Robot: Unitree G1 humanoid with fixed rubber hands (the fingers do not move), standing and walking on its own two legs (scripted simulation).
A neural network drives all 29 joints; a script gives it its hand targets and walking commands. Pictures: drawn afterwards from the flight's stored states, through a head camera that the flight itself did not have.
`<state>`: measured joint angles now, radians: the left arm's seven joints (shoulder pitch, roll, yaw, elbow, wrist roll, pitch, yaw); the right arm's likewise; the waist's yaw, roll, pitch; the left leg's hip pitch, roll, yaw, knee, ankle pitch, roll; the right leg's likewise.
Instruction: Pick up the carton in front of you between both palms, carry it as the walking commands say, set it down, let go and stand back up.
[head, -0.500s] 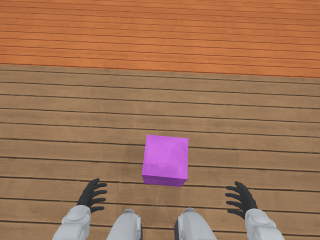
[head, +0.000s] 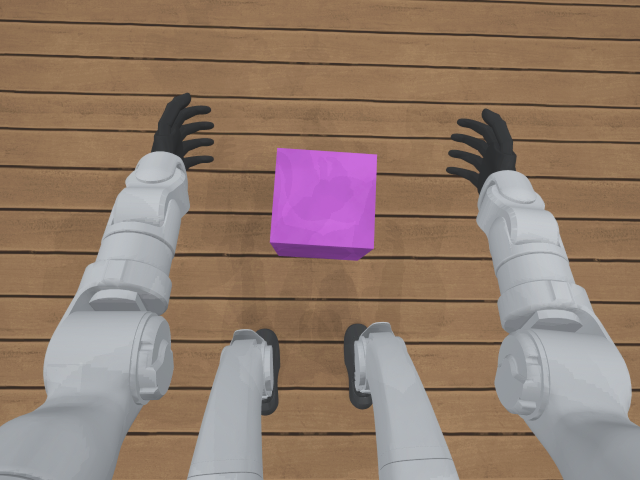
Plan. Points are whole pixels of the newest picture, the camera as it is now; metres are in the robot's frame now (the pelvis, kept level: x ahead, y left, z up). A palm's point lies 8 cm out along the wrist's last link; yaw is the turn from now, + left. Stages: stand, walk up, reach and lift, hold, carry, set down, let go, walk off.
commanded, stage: reach and lift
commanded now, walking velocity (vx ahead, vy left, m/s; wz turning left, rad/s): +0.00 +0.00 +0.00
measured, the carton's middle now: (322, 211) +0.51 -0.04 -0.53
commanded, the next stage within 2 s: none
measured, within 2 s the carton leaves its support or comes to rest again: leaves its support in 1.92 s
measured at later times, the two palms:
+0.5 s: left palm (207, 154) +0.53 +0.15 -0.22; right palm (451, 168) +0.50 -0.23 -0.21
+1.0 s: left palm (236, 196) +0.52 +0.15 -0.43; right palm (408, 206) +0.49 -0.22 -0.43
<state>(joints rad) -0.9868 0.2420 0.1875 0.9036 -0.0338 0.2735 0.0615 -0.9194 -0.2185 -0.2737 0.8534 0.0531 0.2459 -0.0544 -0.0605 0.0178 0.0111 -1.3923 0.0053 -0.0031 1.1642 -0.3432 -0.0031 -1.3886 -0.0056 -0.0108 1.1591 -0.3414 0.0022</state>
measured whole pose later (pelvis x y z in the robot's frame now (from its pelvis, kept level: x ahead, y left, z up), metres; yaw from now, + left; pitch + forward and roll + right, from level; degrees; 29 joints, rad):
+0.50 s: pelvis +0.03 +0.00 -0.07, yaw -1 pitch +53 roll -1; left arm -1.11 0.22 0.28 0.97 0.06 0.07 0.06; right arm -1.04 -0.21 -0.39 0.93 -0.02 0.03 -0.01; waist -0.06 0.02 -0.16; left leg -1.89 0.00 -0.01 1.40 -0.44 0.00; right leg -1.89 0.00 -0.01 1.39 -0.44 0.01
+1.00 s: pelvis -0.04 +0.00 -0.26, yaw +0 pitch +39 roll -1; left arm -1.48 0.38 0.03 1.17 -0.22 0.08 0.13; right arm -1.41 -0.35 -0.14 1.15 0.24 0.05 -0.12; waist -0.06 0.01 0.31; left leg -2.27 0.00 -0.01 2.10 -0.52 -0.01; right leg -2.27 0.00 0.00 2.10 -0.51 0.01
